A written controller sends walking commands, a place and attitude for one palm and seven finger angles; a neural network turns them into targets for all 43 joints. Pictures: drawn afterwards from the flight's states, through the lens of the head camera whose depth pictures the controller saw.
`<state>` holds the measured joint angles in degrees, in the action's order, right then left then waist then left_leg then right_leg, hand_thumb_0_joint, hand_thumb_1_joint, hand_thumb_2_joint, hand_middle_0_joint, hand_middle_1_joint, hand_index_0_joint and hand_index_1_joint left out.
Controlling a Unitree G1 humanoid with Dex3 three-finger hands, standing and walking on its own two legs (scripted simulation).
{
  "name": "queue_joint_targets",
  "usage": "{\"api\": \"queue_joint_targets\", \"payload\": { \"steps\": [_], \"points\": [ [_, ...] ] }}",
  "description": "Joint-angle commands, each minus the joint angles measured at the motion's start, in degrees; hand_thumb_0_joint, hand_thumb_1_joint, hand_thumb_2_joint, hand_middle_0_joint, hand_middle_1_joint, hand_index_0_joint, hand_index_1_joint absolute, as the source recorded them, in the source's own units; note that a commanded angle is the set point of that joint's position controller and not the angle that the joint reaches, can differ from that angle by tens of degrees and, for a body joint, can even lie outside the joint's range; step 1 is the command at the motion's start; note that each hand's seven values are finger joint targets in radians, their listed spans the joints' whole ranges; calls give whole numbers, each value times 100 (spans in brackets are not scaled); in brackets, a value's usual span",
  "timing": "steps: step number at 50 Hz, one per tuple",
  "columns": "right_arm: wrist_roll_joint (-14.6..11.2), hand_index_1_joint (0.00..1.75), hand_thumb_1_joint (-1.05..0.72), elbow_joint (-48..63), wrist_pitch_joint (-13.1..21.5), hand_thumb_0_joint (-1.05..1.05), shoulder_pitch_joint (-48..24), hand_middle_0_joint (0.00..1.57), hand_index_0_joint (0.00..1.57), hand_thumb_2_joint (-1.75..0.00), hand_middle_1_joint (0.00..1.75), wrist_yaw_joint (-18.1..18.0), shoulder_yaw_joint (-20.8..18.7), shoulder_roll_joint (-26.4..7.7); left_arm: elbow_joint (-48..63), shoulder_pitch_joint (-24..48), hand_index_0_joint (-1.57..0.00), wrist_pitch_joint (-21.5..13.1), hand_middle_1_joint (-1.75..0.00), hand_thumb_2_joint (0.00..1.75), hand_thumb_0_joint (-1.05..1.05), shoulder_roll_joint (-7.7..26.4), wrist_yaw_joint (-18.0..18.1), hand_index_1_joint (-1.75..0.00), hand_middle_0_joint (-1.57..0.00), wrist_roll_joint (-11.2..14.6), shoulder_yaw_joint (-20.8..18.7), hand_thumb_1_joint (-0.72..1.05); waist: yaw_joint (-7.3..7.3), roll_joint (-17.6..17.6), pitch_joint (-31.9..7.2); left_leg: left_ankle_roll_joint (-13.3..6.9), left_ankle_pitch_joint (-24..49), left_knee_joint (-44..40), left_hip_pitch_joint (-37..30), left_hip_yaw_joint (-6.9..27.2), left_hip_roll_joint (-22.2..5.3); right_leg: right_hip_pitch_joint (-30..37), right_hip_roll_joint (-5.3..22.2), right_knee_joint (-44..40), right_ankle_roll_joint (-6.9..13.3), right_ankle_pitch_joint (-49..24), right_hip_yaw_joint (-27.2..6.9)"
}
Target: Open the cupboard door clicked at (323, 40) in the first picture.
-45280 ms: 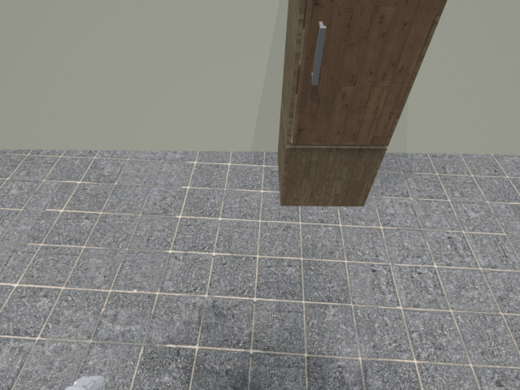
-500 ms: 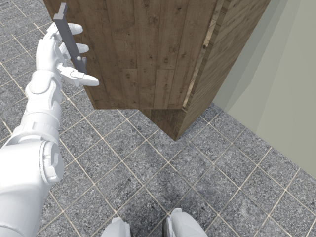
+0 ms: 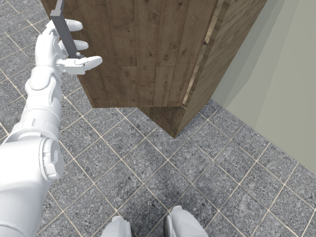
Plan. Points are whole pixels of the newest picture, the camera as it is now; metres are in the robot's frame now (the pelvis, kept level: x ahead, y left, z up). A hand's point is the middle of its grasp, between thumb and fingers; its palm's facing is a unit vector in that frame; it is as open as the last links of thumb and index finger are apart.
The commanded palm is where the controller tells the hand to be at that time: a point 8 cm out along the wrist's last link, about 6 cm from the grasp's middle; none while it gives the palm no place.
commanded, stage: close the thumb around the handle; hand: left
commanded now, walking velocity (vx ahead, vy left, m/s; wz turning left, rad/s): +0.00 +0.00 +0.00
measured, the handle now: (72, 41) +0.59 +0.15 +0.09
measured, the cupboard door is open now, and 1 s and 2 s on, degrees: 45 63 87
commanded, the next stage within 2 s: pull the door open along its arc in 0.36 s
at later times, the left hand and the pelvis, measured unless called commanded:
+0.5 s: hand (78, 55) +0.53 +0.13 +0.10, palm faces -0.07 -1.00 -0.02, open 5.5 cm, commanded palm +0.51 +0.18 +0.10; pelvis +0.00 +0.00 +0.00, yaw +1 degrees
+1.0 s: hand (87, 93) +0.42 +0.11 +0.10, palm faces -0.01 -1.00 +0.05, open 5.8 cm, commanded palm +0.36 +0.17 +0.10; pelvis +0.03 -0.01 +0.02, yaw -1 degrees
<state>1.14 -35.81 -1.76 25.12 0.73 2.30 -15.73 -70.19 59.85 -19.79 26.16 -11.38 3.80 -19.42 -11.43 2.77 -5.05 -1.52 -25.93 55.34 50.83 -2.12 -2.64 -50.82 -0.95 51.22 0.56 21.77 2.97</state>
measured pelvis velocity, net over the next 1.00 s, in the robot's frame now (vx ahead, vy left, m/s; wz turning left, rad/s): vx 0.03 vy -0.01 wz -0.02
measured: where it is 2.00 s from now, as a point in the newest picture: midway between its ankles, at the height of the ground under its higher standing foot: outside the picture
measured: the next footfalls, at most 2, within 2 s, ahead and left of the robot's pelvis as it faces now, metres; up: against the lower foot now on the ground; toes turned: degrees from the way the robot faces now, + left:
none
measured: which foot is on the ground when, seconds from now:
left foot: down 0.00-1.00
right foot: down 0.00-1.00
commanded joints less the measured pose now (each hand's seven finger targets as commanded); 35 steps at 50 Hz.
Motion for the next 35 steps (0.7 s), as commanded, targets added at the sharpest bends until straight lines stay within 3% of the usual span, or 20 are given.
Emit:
{"api": "queue_joint_targets", "payload": {
  "steps": [1, 2, 4, 6, 7, 8, 9, 10, 12, 15, 18, 21, 22, 23, 24, 27, 30, 32, 35],
  "points": [
    [28, 30, -90, 243, 62, 0, 1085, 20, 20, -90, 30, -64, -399, -1006, 1401, 2730, -37, -441, -131, 73, 0, 1146, 10, -131, -37, 83, -58, 51, -84, 463, -2958, 12, 2575, -480, -2135, 454, 170, 1265, -217, -422, 72, -2120, -80],
    [34, 30, -90, 198, 48, 0, 1101, 20, 20, -90, 30, -56, -411, -1020, 1378, 2675, -38, -444, -131, 76, 0, 1224, 23, -131, -38, 72, -133, 56, -46, 412, -3046, 35, 2604, -475, -2188, 486, 151, 1274, -216, -412, 66, -2122, -77],
    [25, 30, -90, 190, 31, 0, 1083, 20, 20, -90, 30, -48, -407, -1009, 1317, 2684, -38, -410, -133, 80, 0, 1069, 33, -133, -38, 81, -16, 68, -102, 365, -2829, 27, 2481, -503, -2106, 463, 150, 1193, -218, -452, 52, -2032, -71],
    [35, 30, -90, 211, 39, 0, 1102, 20, 20, -90, 30, -50, -423, -1012, 1508, 2727, -39, -473, -134, 85, 0, 1118, 54, -134, -39, 88, -74, 79, -44, 534, -2975, 43, 2687, -506, -2291, 489, 151, 1216, -220, -417, 86, -2101, -51],
    [43, 30, -90, 195, 30, 0, 1103, 20, 20, -90, 30, -43, -432, -1007, 1467, 2597, -40, -479, -134, 88, 0, 1142, 66, -134, -40, 86, -129, 84, -7, 486, -3109, 56, 2762, -488, -2326, 489, 151, 1287, -221, -410, 77, -2185, -61],
    [29, 30, -90, 180, 21, 0, 1080, 20, 20, -90, 30, -45, -433, -1000, 1401, 2556, -40, -471, -135, 90, 0, 1099, 66, -135, -40, 78, -83, 90, -46, 368, -2989, 44, 2725, -481, -2255, 473, 145, 1263, -220, -429, 63, -2202, -66],
    [28, 30, -90, 178, 23, 0, 1066, 20, 20, -90, 30, -35, -420, -986, 1326, 2538, -40, -444, -135, 90, 0, 941, 51, -135, -40, 87, 38, 90, -79, 338, -2819, 41, 2605, -518, -2172, 465, 153, 1238, -223, -462, 58, -2133, -58],
    [28, 30, -90, 171, 15, 0, 1077, 20, 20, -90, 30, -38, -435, -1008, 1396, 2567, -40, -456, -135, 90, 0, 1094, 59, -135, -40, 73, -72, 90, -46, 308, -2832, 36, 2578, -517, -2129, 459, 156, 1307, -215, -457, 64, -2140, -75],
    [26, 30, -90, 164, 15, 0, 1051, 20, 20, -90, 30, -38, -434, -994, 1383, 2576, -40, -467, -135, 90, 0, 954, 64, -135, -40, 81, 31, 90, -70, 418, -2828, 48, 2619, -513, -2245, 488, 146, 1165, -217, -446, 69, -2091, -57],
    [16, 30, -90, 151, 4, 0, 1025, 20, 20, -90, 30, -43, -427, -1002, 1217, 2654, -40, -420, -135, 90, 0, 855, 87, -135, -40, 64, 146, 90, -141, 252, -2549, 33, 2315, -550, -2050, 480, 156, 1096, -210, -491, 62, -1887, -61],
    [37, 30, -90, 101, 33, 0, 1039, 20, 20, -90, 30, -49, -430, -997, 1290, 2864, -40, -479, -135, 90, 0, 847, 133, -135, -40, 9, 200, 90, -178, 479, -2763, 48, 2458, -468, -2230, 522, 148, 946, -185, -428, 66, -1905, -68],
    [32, 30, -90, 114, 51, 0, 1042, 20, 20, -90, 30, -66, -405, -1013, 1089, 2913, -40, -455, -135, 90, 0, 882, 143, -135, -40, 0, 189, 90, -242, 249, -2549, -2, 2184, -466, -1965, 513, 175, 968, -186, -446, 67, -1769, -76],
    [40, 30, -90, 98, 57, 0, 1020, 20, 20, -90, 30, -70, -412, -1013, 1169, 3040, -40, -465, -135, 90, 0, 862, 131, -135, -40, -14, 239, 90, -265, 380, -2684, 10, 2225, -455, -2049, 524, 171, 938, -171, -439, 56, -1796, -93],
    [39, 30, -90, 90, 57, 0, 1027, 20, 20, -90, 30, -65, -405, -1011, 1124, 2992, -40, -445, -135, 90, 0, 872, 117, -135, -40, -31, 233, 90, -229, 416, -2751, 16, 2216, -437, -2048, 527, 175, 931, -170, -423, 64, -1767, -88],
    [39, 30, -90, 128, 43, 0, 1033, 20, 20, -90, 30, -77, -417, -1044, 1039, 2686, -40, -419, -135, 90, 0, 1199, 110, -135, -40, -30, -72, 90, -103, 282, -2817, 10, 2174, -441, -1953, 498, 185, 1114, -173, -421, 70, -1784, -100],
    [1, 30, -90, 299, 28, 0, 939, 20, 20, -90, 30, -76, -383, -991, 1199, 2168, -40, -368, -135, 90, 0, 1100, -30, -135, -40, 97, -66, 90, 58, 276, -2967, -10, 2263, -505, -1790, 373, 236, 1611, -172, -426, 66, -2141, -145],
    [-51, 30, -90, 444, -21, 0, 844, 20, 20, -90, 30, -79, -405, -978, 1325, 1645, -40, -284, -135, 90, 0, 1026, -112, -135, -40, 184, -67, 90, 177, 14, -2846, -25, 2161, -585, -1621, 290, 242, 1881, -181, -469, 59, -2233, -150],
    [-68, 30, -90, 541, -23, 0, 795, 20, 20, -90, 30, -75, -415, -963, 1681, 1383, -40, -317, -135, 90, 0, 1072, -145, -135, -40, 253, -153, 90, 317, 213, -3087, -17, 2377, -613, -1781, 237, 256, 2087, -178, -455, 73, -2480, -176],
    [-118, 30, -90, 671, -55, 0, 695, 20, 20, -90, 30, -53, -453, -932, 2085, 718, -40, -268, -135, 90, 0, 921, -170, -135, -40, 336, -103, 90, 450, 14, -3021, -16, 2532, -710, -1773, 175, 253, 2385, -184, -496, 74, -2749, -174]
  ]
}}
